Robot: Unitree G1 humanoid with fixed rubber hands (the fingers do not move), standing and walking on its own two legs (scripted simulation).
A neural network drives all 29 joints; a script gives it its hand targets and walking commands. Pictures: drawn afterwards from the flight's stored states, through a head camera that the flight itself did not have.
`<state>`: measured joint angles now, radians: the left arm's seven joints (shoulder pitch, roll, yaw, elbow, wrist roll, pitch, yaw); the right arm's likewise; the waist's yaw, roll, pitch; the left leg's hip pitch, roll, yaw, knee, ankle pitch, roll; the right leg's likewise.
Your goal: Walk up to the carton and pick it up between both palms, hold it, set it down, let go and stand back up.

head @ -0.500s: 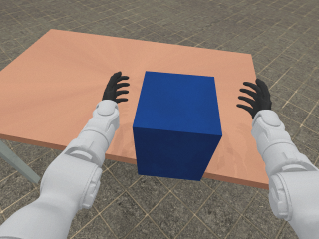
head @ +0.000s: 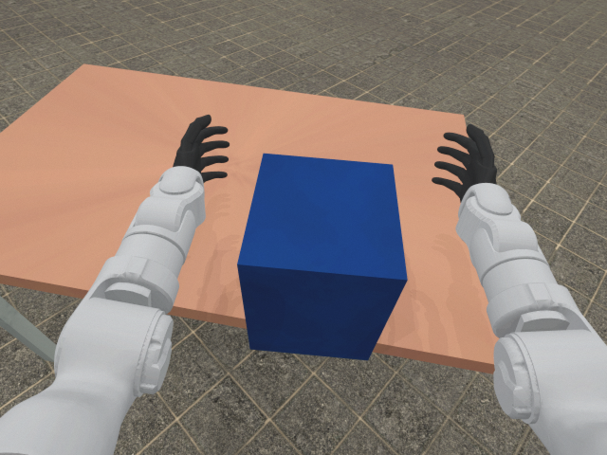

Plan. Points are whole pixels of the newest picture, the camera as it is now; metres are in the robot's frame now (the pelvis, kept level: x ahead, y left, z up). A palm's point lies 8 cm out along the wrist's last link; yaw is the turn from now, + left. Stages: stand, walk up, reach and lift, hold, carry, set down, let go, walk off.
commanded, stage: set down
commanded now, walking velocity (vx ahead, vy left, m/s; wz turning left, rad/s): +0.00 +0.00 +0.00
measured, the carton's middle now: (317, 261) +0.43 -0.04 -0.01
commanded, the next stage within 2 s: none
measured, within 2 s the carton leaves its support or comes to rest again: neither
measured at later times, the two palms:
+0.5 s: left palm (162, 247) +0.39 +0.18 +0.08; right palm (467, 265) +0.34 -0.22 +0.09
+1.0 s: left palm (153, 324) +0.31 +0.19 +0.02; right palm (485, 337) +0.26 -0.23 +0.04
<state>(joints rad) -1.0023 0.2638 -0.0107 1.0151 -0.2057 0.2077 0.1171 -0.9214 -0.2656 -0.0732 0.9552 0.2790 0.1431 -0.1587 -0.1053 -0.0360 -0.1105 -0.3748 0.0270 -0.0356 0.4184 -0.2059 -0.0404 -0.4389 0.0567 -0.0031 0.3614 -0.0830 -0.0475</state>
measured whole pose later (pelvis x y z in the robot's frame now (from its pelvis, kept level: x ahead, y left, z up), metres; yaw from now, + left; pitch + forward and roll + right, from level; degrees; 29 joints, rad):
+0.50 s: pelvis +0.00 +0.02 +0.00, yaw -1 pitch +1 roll +1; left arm -0.56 0.21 0.04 0.60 -0.17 0.31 0.09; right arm -0.48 -0.22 -0.10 0.60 0.25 0.18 -0.06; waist -0.07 -0.05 -0.01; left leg -0.18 -0.01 0.00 0.35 -0.19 -0.01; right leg -0.27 0.03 0.03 0.35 -0.09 -0.02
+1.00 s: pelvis +0.02 +0.01 +0.01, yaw -1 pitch -1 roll +0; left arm -0.07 0.18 0.01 0.28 -0.13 0.22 0.04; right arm 0.01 -0.21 -0.06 0.27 0.24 0.06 -0.05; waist -0.05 -0.05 0.02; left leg -0.07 0.02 0.00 0.31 -0.22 -0.02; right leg -0.18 0.05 0.03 0.32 -0.12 -0.04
